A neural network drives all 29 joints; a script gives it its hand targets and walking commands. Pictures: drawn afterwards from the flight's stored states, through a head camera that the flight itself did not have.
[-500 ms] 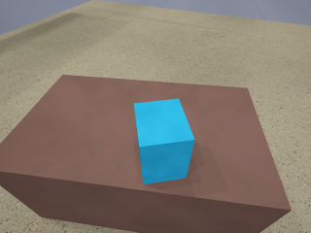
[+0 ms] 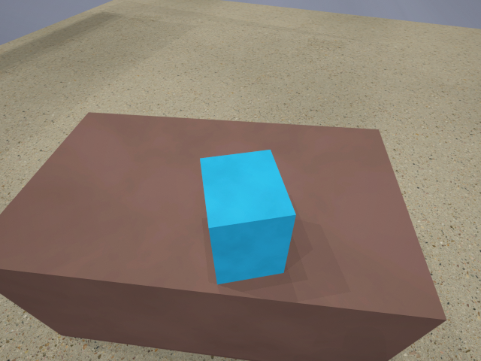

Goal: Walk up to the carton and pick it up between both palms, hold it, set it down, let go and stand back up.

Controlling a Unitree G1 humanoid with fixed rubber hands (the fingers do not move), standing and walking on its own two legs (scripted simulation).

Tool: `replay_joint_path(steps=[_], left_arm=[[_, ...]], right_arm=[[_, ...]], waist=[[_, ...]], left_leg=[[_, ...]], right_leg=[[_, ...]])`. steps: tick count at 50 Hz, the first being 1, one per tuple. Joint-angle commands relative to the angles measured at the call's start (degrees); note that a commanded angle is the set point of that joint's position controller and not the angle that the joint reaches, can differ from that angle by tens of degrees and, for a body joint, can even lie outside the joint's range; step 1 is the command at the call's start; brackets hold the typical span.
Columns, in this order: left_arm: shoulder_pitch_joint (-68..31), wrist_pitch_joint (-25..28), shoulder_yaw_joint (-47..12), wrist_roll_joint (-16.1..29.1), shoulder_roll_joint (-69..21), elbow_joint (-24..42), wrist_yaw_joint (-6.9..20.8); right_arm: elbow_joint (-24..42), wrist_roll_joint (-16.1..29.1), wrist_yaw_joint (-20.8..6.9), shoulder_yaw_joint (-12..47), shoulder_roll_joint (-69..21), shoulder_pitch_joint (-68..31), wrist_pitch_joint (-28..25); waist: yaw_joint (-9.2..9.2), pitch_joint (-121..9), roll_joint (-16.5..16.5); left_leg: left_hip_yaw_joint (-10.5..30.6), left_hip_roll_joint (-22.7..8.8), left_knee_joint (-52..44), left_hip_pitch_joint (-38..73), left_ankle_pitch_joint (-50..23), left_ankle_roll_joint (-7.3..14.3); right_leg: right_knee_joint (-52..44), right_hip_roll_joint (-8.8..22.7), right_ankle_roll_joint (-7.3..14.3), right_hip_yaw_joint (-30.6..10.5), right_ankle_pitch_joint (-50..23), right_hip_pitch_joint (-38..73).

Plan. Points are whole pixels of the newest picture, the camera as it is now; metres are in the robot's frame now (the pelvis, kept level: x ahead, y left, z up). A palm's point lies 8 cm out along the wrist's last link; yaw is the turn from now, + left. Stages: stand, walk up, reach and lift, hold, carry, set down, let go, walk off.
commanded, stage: stand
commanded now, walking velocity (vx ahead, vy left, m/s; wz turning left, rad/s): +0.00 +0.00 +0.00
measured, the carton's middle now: (243, 217) +0.45 +0.02 -0.08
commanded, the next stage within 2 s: none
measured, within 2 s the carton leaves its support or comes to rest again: neither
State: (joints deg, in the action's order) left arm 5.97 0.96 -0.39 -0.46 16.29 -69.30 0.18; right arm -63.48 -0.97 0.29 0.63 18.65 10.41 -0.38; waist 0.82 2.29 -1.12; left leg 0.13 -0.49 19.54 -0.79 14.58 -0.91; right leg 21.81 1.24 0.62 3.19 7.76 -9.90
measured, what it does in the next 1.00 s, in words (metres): stands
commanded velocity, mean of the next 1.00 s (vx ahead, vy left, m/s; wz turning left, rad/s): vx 0.00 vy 0.00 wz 0.00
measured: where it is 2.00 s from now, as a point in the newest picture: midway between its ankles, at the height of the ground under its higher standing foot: outside the picture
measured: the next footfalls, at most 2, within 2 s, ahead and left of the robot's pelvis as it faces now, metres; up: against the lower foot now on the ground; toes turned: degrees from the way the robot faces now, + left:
none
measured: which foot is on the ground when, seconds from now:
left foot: down 0.00-1.00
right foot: down 0.00-1.00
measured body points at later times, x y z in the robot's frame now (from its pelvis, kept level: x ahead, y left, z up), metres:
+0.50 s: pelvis +0.01 +0.00 +0.00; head +0.01 -0.02 +0.45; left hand +0.07 +0.28 -0.14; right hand +0.07 -0.29 -0.15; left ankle -0.04 +0.13 -0.74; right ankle +0.05 -0.11 -0.74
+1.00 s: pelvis +0.02 -0.01 +0.00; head +0.02 -0.02 +0.45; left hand +0.09 +0.28 -0.13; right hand +0.08 -0.30 -0.15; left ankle -0.04 +0.13 -0.74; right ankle +0.05 -0.11 -0.74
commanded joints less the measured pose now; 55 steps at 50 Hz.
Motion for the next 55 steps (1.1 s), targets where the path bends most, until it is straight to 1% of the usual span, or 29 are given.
replay_joint_path(steps=[1, 4, 6, 7, 9, 10, 11, 13, 14, 17, 18, 20, 23, 24, 28, 33, 36, 37, 39, 41, 43, 45, 47, 48, 49, 52, 53, 54, 55], left_arm=[[-3.0, 1.2, 2.3, -0.3, 13.8, 2.9, -0.9], [-4.5, 1.0, 2.9, 0.0, 15.0, 3.7, -1.0], [-3.9, 1.3, 2.7, -0.1, 14.1, 3.4, -0.9], [-3.8, 1.3, 2.6, 0.2, 14.4, 3.6, -1.0], [-4.2, 1.1, 2.4, 0.0, 13.3, 3.4, -1.1], [-3.6, 1.3, 2.1, 0.2, 13.4, 3.2, -0.8], [-3.9, 1.1, 2.9, -0.1, 15.1, 3.4, -0.9], [-4.6, 1.2, 2.4, -0.1, 13.6, 3.4, -0.9], [-3.7, 1.2, 3.1, 0.0, 15.3, 3.8, -0.6], [-3.6, 1.3, 2.9, 0.4, 15.3, 4.0, -0.9], [-4.9, 1.2, 2.3, 0.1, 14.2, 3.3, -0.7], [-4.3, 1.0, 2.5, -0.1, 14.2, 3.8, -0.6], [-3.0, 0.9, 2.7, 0.2, 13.8, 3.7, -0.9], [-3.5, 1.0, 2.7, -0.2, 14.6, 3.8, -1.3], [-3.8, 0.9, 2.5, 0.1, 13.8, 3.8, -1.1], [-3.3, 1.0, 2.9, 0.2, 15.7, 3.9, -0.9], [-4.2, 0.9, 3.1, 0.1, 15.7, 4.2, -0.8], [-4.9, 0.8, 2.9, 0.3, 14.9, 4.5, -1.0], [-5.5, 0.8, 2.6, 0.6, 14.1, 4.5, -1.0], [-3.8, 1.1, 2.7, 0.1, 14.9, 4.3, -1.1], [-4.7, 0.9, 3.5, -0.3, 16.0, 3.9, -1.3], [-3.6, 0.7, 3.1, 0.2, 14.7, 4.1, -0.9], [-4.3, 1.0, 3.2, 0.5, 15.9, 4.0, -0.9], [-3.1, 1.0, 2.6, 0.8, 14.1, 4.2, -1.0], [-4.7, 1.0, 3.1, 0.4, 15.4, 4.2, -1.0], [-3.6, 1.1, 3.0, -0.1, 15.4, 4.1, -1.0], [-4.1, 1.1, 2.9, 0.0, 15.1, 4.1, -1.1], [-4.1, 1.2, 3.0, 0.0, 15.8, 4.3, -1.2], [-4.6, 1.0, 3.1, 0.4, 15.9, 4.2, -1.1]], right_arm=[[4.1, -0.2, 0.4, -2.8, 13.6, -2.0, -1.4], [4.2, -0.1, 0.7, -2.6, 13.1, -2.5, -1.4], [3.9, 0.1, 0.8, -2.9, 12.9, -2.2, -1.4], [3.9, 0.3, 1.0, -3.3, 14.2, -2.2, -1.3], [3.6, 0.1, 0.9, -3.0, 14.5, -2.2, -1.3], [3.7, -0.1, 0.7, -3.0, 14.1, -3.9, -1.2], [3.8, 0.0, 0.8, -3.1, 12.5, -1.8, -1.3], [3.6, -0.1, 0.9, -2.8, 13.4, -3.0, -1.4], [2.5, 0.2, 0.9, -2.7, 13.1, -0.1, -1.2], [3.6, 0.4, 0.7, -2.9, 12.6, -1.9, -0.8], [3.2, 0.1, 0.8, -2.3, 13.0, -3.1, -1.1], [2.6, -0.1, 1.0, -3.0, 15.2, -3.3, -1.0], [3.3, 0.0, 0.8, -2.8, 14.1, -2.8, -1.1], [2.9, 0.1, 1.0, -2.4, 11.9, -2.0, -1.2], [3.0, 0.2, 1.2, -2.5, 14.2, -2.3, -1.3], [2.4, 0.4, 1.2, -2.6, 13.8, -3.5, -1.4], [2.9, 0.2, 1.1, -2.1, 12.2, -3.9, -1.1], [2.7, 0.3, 1.1, -2.2, 12.7, -4.3, -1.0], [2.1, 0.0, 1.3, -2.1, 12.7, -2.9, -1.0], [2.6, -0.1, 1.0, -2.7, 13.6, -3.4, -1.1], [2.4, 0.0, 0.9, -2.5, 12.9, -2.5, -0.9], [2.3, -0.1, 1.0, -3.1, 14.4, -3.8, -1.2], [1.8, 0.4, 1.0, -2.9, 13.8, -3.8, -0.9], [2.6, 0.3, 0.7, -2.8, 13.2, -3.1, -1.0], [2.2, 0.1, 0.8, -2.8, 12.7, -3.6, -1.1], [2.4, 0.1, 0.8, -3.1, 12.8, -3.1, -1.0], [2.5, 0.3, 0.8, -2.9, 13.1, -3.2, -1.0], [2.5, 0.1, 0.9, -2.7, 12.4, -2.4, -1.0], [2.6, 0.0, 1.0, -3.0, 13.8, -3.5, -0.8]], waist=[[0.38, -0.5, 3.1], [0.07, -0.7, -0.3], [0.28, -3.1, 0.7], [0.09, -1.2, 3.8], [-0.23, -0.7, 1.6], [0.95, -1.3, 2.5], [0.27, -0.5, 2.2], [0.02, -1.3, 0.7], [-0.08, -1.6, 2.5], [0.13, -2.9, 0.4], [-0.58, -1.7, 2.5], [0.81, 0.4, 2.9], [0.35, -2.7, 0.4], [-0.15, -1.6, 2.9], [-0.57, -1.7, 0.4], [0.81, -3.1, 1.4], [0.34, -2.3, 2.9], [-0.04, -1.5, 1.3], [0.07, -2.2, 3.3], [0.04, -2.4, 0.1], [-0.44, -2.7, 2.8], [0.36, -1.8, 1.2], [0.16, -0.6, 3.0], [-0.52, -0.7, 0.4], [-0.16, -3.1, 2.3], [-0.53, -3.4, 1.2], [-0.65, -1.7, 2.8], [-0.45, -3.1, 0.8], [-0.39, -1.4, 1.5]], left_leg=[[4.7, -6.4, -4.8, -7.8, -2.7, 2.0], [4.3, -6.4, -5.6, -8.8, -4.7, 1.7], [4.3, -6.6, -4.9, -7.0, -6.4, 1.9], [4.7, -6.4, -5.2, -6.5, -7.1, 1.8], [4.6, -6.5, -5.7, -7.6, -6.2, 2.2], [4.5, -6.5, -5.3, -6.6, -5.4, 1.9], [4.3, -5.9, -5.3, -8.1, -6.4, 1.9], [3.8, -6.8, -4.3, -7.4, -7.1, 1.9], [4.3, -6.5, -5.1, -6.5, -8.0, 1.9], [3.6, -6.2, -3.9, -6.8, -7.2, 1.6], [3.8, -6.6, -4.6, -7.2, -6.5, 1.7], [4.6, -7.0, -5.6, -7.1, -6.6, 1.8], [3.4, -7.0, -4.0, -6.5, -8.1, 1.5], [4.1, -6.7, -4.6, -6.5, -6.8, 1.9], [4.0, -7.0, -5.8, -5.8, -9.3, 1.9], [3.9, -7.5, -5.4, -5.3, -11.2, 1.7], [3.3, -7.1, -4.8, -4.5, -10.1, 1.4], [3.5, -7.4, -5.4, -5.2, -10.3, 1.2], [3.8, -7.3, -5.8, -5.3, -10.1, 1.6], [2.9, -7.0, -5.1, -4.1, -11.8, 1.3], [2.5, -7.2, -5.5, -4.4, -10.1, 1.2], [2.9, -7.0, -5.4, -4.1, -9.9, 1.3], [4.0, -7.3, -5.7, -5.6, -9.7, 1.6], [3.8, -7.5, -5.3, -4.3, -9.1, 1.7], [2.8, -7.1, -5.4, -4.3, -9.4, 1.3], [3.1, -6.9, -4.8, -4.0, -7.8, 1.7], [2.9, -7.1, -5.0, -4.2, -8.4, 1.8], [2.9, -6.9, -5.4, -3.8, -9.0, 1.6], [3.0, -7.4, -5.3, -4.9, -10.4, 1.9]], right_leg=[[-7.0, 6.4, 1.0, -7.8, 4.0, 2.6], [-5.8, 6.9, 1.3, -8.3, -1.5, 4.3], [-5.5, 7.0, 0.9, -8.1, -3.3, 5.1], [-5.3, 6.3, 0.9, -7.4, -3.1, 4.2], [-5.4, 7.0, 1.7, -8.6, -3.0, 4.7], [-5.8, 6.5, 1.0, -7.5, -1.5, 4.0], [-5.7, 6.2, 1.0, -7.4, -0.9, 4.8], [-5.1, 7.2, 1.4, -8.4, -6.3, 4.6], [-4.6, 6.4, 1.4, -7.3, -4.5, 4.9], [-5.9, 6.4, 0.8, -8.3, -2.6, 5.5], [-5.5, 6.3, 1.0, -7.5, -2.9, 3.9], [-5.5, 6.5, 1.3, -7.9, -4.1, 3.4], [-4.9, 6.7, 1.3, -7.6, -5.8, 5.4], [-4.8, 6.3, 1.3, -7.6, -3.3, 4.5], [-4.2, 6.9, 1.5, -7.9, -7.4, 4.7], [-3.9, 7.1, 1.6, -7.1, -10.4, 7.1], [-4.4, 6.3, 1.1, -6.5, -7.8, 4.8], [-4.3, 6.9, 1.5, -7.4, -10.1, 4.3], [-4.2, 6.9, 1.3, -7.0, -9.0, 6.3], [-4.2, 6.5, 0.9, -6.8, -9.2, 4.7], [-4.1, 6.4, 1.2, -7.2, -8.9, 5.7], [-5.0, 6.5, 1.3, -7.5, -7.7, 5.4], [-5.2, 6.4, 1.1, -7.7, -7.7, 4.5], [-4.9, 6.5, 1.2, -7.6, -8.4, 4.0], [-4.3, 6.7, 1.5, -7.2, -7.9, 5.4], [-4.5, 6.2, 1.4, -8.2, -6.5, 5.3], [-4.9, 6.2, 1.2, -7.7, -7.7, 4.1], [-4.6, 6.7, 1.2, -8.3, -7.4, 5.3], [-4.2, 6.8, 1.9, -8.9, -11.6, 5.6]])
